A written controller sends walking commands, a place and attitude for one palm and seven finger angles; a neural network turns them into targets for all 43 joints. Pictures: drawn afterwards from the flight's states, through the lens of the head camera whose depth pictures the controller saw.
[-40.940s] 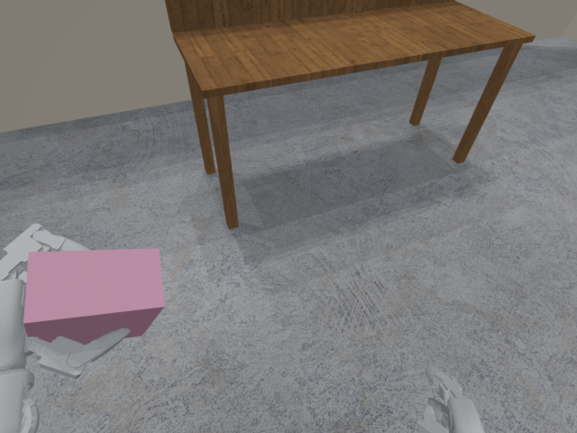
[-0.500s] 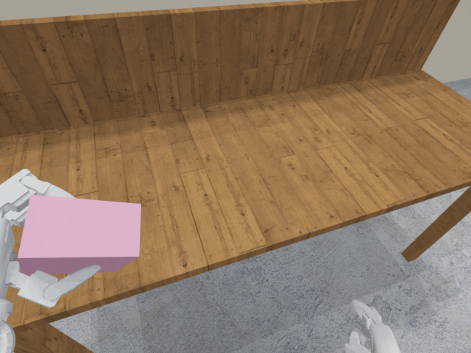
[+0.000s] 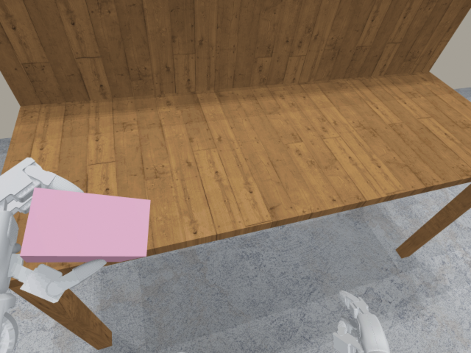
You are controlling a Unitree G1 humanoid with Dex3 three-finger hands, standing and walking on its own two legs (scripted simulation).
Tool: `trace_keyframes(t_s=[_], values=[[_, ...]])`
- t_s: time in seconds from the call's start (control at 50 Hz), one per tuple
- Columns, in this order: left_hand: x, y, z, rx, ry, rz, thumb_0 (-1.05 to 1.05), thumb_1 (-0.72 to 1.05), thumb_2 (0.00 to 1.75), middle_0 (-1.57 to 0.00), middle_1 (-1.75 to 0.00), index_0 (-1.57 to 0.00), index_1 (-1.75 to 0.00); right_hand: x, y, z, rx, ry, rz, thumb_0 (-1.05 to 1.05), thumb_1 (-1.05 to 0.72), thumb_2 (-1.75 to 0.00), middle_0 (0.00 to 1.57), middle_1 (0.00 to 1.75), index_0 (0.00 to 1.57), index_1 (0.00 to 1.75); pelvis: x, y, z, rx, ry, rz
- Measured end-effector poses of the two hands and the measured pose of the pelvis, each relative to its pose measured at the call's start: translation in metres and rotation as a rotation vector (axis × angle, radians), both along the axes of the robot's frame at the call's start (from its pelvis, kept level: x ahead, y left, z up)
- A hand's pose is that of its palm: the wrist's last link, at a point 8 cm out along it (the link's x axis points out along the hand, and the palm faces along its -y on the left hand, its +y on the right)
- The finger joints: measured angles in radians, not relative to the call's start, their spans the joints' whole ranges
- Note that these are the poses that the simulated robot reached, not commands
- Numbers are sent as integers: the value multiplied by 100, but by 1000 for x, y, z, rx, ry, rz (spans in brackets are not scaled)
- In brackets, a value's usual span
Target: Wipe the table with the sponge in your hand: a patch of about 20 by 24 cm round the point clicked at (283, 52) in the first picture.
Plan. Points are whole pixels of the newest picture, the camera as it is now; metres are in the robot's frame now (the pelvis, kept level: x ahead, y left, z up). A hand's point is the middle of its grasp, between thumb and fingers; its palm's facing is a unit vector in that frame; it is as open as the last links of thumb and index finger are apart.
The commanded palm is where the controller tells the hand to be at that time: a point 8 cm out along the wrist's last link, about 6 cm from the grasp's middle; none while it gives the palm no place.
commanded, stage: step back with the hand held close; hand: left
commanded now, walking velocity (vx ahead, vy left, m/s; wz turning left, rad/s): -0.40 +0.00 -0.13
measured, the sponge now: (101, 233) +0.23 +0.19 +0.16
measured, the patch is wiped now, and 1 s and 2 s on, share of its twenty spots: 0.95 0.95 0.95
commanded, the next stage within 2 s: stop stepping back and stand still in 0.22 s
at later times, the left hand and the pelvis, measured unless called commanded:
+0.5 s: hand out of the picture +0.04 +0.21 +0.17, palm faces +0.33 -0.87 -0.37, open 10.4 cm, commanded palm -0.01 +0.26 +0.19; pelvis -0.17 -0.02 -0.01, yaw +0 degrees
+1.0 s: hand out of the picture -0.11 +0.20 +0.17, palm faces +0.34 -0.86 -0.37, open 10.4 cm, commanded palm -0.15 +0.24 +0.19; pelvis -0.32 -0.03 -0.03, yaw -2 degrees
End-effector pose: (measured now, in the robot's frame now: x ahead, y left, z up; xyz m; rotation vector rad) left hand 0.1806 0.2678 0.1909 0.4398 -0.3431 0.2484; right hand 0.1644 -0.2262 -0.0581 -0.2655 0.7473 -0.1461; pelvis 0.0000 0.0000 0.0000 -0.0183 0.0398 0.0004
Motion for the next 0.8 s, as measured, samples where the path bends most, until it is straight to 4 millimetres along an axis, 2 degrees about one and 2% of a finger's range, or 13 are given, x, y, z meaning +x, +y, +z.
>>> trace_keyframes(t_s=[0.06,0.14,0.26,0.34,0.4,0.5,0.56,0.64,0.72,0.8], values=[[-12,12,-2,35,-2,13,-1,-52,102,-70,-129,-71,-131,-12,-4,-2,-22,-17,-22,1,-90,-90,20,30,20,30,-17,6,-6,7,11,4],[-32,21,-7,48,59,70,-1,-52,102,-70,-129,-71,-131,-37,-3,1,-3,-39,-17,1,-91,-90,20,30,20,30,-44,5,-2,21,-16,-38],[-76,-4,-6,14,57,59,-1,-52,102,-69,-130,-71,-131,-86,-6,-6,46,-63,5,1,-90,-90,20,30,20,30,-83,-6,-4,-1,-49,-51],[-110,-22,-3,30,13,25,-1,-52,102,-69,-130,-71,-131,-122,-18,-18,49,-49,1,1,-90,-90,20,30,20,30,-117,-17,-10,-43,-69,-25],[-137,-26,-4,6,3,11,-1,-52,102,-70,-129,-71,-131,-153,-28,-16,39,-22,-34,1,-90,-90,20,30,20,30,-139,-21,-9,1,-60,-31],[-175,-15,-12,1,6,30,-1,-52,102,-70,-129,-71,-131,-202,-39,-13,-6,-34,-62,2,-90,-90,20,30,20,30,-174,-21,-14,36,-7,-8],[-200,-3,-16,9,-45,42,-1,-52,102,-70,-129,-71,-131,-228,-45,-19,-56,-50,-51,1,-90,-90,20,30,20,30,-200,-15,-27,28,17,19],[-231,4,-14,15,-53,99,-1,-52,102,-70,-129,-71,-131,-268,-43,-20,-15,-82,-101,2,-91,-90,20,30,20,30,-221,-16,-22,87,-38,-28],[-250,0,-5,-25,-59,122,-1,-52,102,-70,-129,-71,-131,-302,-35,-32,52,-29,-79,1,-91,-90,20,30,20,30,-235,-21,-11,47,-55,6],[-269,-13,-7,0,-82,108,-1,-52,102,-70,-130,-71,-131,-320,-37,-55,66,16,-20,2,-90,-90,20,30,20,30,-261,-29,-26,4,-71,30]])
